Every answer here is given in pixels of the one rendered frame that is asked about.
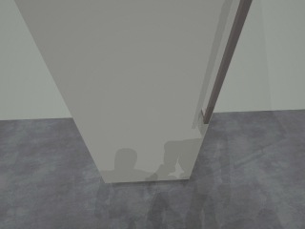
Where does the handle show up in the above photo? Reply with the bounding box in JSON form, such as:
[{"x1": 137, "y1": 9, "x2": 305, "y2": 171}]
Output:
[{"x1": 201, "y1": 0, "x2": 253, "y2": 124}]

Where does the fridge door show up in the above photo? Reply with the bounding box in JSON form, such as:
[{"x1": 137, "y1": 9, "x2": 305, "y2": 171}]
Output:
[{"x1": 14, "y1": 0, "x2": 254, "y2": 183}]

